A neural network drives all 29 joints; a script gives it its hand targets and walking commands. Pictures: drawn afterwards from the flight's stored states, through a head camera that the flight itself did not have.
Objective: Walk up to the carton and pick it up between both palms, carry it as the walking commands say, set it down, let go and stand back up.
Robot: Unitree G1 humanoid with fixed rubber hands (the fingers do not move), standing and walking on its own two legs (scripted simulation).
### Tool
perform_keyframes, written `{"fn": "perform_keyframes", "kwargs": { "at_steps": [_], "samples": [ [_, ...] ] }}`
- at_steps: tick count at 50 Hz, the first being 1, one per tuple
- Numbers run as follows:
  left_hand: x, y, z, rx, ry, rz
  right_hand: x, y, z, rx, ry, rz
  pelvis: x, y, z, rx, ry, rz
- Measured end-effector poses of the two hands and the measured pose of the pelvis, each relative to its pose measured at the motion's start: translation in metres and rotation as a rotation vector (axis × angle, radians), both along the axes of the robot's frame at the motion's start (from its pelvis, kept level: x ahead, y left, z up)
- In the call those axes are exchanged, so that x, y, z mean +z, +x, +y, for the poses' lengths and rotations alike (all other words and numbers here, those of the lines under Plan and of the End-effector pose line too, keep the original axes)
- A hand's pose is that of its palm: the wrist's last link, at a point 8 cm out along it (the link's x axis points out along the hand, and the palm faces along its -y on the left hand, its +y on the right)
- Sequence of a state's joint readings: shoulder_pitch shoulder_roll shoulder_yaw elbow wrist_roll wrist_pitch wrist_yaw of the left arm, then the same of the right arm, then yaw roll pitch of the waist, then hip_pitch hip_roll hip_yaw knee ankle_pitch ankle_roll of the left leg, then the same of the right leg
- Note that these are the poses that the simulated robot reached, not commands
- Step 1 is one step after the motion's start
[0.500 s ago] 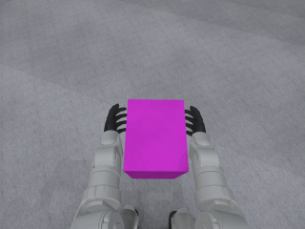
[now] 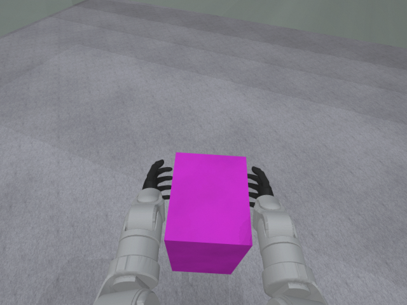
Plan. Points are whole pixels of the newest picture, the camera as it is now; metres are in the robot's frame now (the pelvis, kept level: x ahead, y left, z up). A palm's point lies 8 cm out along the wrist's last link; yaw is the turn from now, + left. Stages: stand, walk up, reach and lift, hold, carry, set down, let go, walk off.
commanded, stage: reach and lift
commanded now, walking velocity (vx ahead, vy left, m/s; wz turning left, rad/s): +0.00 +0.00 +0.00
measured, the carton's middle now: (205, 218) +0.32 +0.03 -0.05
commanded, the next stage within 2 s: hold in 1.54 s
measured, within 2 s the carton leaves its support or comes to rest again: neither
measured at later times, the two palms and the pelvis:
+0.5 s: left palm (152, 192) +0.31 +0.13 +0.06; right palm (273, 200) +0.32 -0.10 +0.06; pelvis -0.01 +0.00 +0.00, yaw +0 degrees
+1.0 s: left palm (160, 187) +0.32 +0.12 +0.06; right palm (280, 201) +0.32 -0.12 +0.05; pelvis +0.00 +0.00 +0.00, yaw +0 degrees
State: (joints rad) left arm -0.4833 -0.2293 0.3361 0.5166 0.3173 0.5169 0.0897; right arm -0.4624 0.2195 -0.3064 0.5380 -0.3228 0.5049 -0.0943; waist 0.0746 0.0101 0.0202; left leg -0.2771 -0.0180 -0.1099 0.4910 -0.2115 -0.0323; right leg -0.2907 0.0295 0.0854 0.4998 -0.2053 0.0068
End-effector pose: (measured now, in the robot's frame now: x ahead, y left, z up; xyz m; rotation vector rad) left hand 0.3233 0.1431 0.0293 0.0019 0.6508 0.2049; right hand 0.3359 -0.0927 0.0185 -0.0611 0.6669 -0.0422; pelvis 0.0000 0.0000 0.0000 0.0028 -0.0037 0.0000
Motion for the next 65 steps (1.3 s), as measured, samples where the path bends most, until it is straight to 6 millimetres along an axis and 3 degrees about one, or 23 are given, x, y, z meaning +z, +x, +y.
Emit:
{"fn": "perform_keyframes", "kwargs": {
  "at_steps": [17, 37, 65],
  "samples": [
    [0.035, -0.014, -0.001, 0.009, -0.011, 0.003, 0.037, -0.013, -0.001, -0.007, 0.004, 0.005, 0.003, -0.002, 0.0, 0.007, -0.001, -0.131],
    [0.034, -0.011, -0.021, -0.046, -0.011, 0.016, 0.037, -0.021, -0.022, -0.077, 0.023, 0.017, 0.001, -0.009, 0.0, 0.0, -0.004, -0.136],
    [0.033, -0.005, -0.021, -0.11, 0.025, 0.027, 0.037, -0.024, -0.021, -0.079, -0.017, 0.024, 0.003, 0.006, 0.009, 0.0, -0.01, -0.138]
  ]
}}
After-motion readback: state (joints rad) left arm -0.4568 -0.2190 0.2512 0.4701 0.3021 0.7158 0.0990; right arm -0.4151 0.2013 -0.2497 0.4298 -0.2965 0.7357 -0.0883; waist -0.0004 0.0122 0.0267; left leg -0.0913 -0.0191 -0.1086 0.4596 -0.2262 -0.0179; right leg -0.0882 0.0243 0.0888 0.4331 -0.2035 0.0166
